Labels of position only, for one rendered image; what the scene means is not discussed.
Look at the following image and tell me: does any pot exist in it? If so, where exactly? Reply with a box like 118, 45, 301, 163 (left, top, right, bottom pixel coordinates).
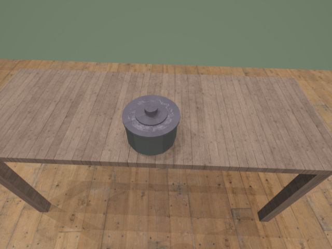
126, 127, 177, 156

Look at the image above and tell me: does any table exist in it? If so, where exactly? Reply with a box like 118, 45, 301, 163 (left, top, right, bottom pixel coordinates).
0, 68, 332, 222

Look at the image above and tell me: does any knob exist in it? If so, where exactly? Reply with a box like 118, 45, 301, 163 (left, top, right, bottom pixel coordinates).
144, 103, 158, 116

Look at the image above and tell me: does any lid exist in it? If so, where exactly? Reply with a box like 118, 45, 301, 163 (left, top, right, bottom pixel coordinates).
122, 95, 181, 139

